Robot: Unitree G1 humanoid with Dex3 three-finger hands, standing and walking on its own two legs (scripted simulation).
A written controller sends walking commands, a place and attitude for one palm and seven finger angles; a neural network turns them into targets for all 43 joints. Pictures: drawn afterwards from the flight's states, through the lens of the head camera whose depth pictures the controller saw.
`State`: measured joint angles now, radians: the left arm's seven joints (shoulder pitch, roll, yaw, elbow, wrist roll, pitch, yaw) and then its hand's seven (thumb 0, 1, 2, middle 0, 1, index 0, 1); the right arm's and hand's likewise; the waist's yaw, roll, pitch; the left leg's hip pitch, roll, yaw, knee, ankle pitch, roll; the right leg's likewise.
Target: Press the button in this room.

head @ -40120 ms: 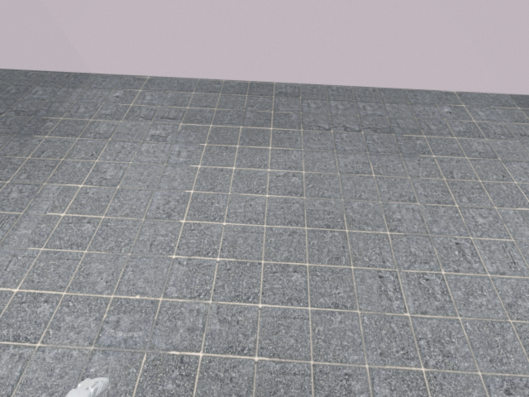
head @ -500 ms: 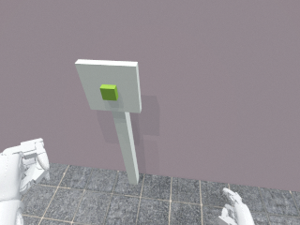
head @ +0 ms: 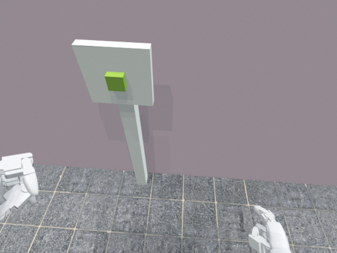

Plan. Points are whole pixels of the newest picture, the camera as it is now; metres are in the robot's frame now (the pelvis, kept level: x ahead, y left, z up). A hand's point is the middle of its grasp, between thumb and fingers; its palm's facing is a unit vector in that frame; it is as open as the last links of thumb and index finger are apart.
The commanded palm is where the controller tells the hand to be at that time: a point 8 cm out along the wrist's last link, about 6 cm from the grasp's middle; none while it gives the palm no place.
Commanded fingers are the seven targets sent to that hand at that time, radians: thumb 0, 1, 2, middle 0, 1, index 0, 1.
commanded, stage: step back with the hand held close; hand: left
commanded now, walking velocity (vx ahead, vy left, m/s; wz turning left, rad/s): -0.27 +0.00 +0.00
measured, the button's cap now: (116, 81) +0.57 +0.20 +0.08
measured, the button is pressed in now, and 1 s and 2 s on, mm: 0 0 0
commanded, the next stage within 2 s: stop stepping back and stand still in 0.82 s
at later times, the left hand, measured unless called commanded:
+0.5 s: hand out of the picture +0.11 +0.27 +0.17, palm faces +0.41 -0.81 -0.42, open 3.1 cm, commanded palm +0.04 +0.31 +0.18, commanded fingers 0.00 0.90 0.90 -1.30 -1.50 -1.30 -1.50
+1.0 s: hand out of the picture +0.00 +0.26 +0.17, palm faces +0.31 -0.83 -0.46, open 3.1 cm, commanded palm -0.06 +0.30 +0.18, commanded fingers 0.00 0.90 0.90 -1.30 -1.50 -1.30 -1.50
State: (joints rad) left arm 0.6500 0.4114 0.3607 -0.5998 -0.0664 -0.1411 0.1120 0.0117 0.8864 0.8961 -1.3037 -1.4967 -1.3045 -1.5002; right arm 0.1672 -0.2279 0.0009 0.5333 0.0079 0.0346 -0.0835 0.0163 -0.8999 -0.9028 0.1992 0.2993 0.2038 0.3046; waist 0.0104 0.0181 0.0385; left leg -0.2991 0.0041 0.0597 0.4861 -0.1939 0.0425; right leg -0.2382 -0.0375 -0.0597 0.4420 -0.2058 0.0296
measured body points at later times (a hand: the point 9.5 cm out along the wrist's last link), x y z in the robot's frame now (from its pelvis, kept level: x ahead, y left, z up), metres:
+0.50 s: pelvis -0.08 +0.02 -0.01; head -0.07 +0.05 +0.44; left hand +0.09 +0.31 +0.19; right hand +0.09 -0.21 -0.08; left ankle +0.04 +0.09 -0.74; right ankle -0.08 -0.13 -0.70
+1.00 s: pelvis -0.19 +0.02 -0.02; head -0.19 +0.05 +0.43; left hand -0.02 +0.30 +0.20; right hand -0.01 -0.21 -0.08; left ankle -0.02 +0.09 -0.71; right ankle -0.20 -0.09 -0.74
